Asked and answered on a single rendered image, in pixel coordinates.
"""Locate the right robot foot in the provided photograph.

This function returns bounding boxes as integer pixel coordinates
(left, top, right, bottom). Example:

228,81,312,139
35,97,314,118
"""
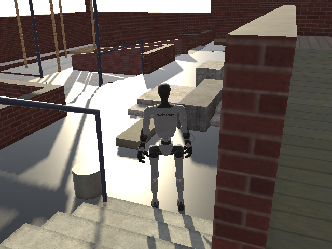
177,199,184,211

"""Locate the robot left hand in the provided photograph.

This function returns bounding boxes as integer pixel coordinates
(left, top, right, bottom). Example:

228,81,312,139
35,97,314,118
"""
137,150,149,163

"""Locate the right robot upper arm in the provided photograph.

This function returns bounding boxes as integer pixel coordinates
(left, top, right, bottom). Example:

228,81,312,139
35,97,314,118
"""
176,105,188,133

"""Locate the left robot upper arm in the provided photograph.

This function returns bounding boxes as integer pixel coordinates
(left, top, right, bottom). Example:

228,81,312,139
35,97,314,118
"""
143,106,154,135

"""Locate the right robot forearm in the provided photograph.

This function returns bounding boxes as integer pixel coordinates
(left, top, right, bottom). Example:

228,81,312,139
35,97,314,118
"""
183,126,191,148

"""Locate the left robot forearm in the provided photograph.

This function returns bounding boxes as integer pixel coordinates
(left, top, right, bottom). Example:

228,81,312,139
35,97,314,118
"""
138,127,148,151

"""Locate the robot right hand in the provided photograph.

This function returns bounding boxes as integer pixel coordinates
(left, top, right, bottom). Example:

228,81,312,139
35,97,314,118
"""
183,146,192,158

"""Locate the right robot shin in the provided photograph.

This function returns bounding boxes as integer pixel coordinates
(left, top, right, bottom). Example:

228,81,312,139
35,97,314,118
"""
176,170,184,204

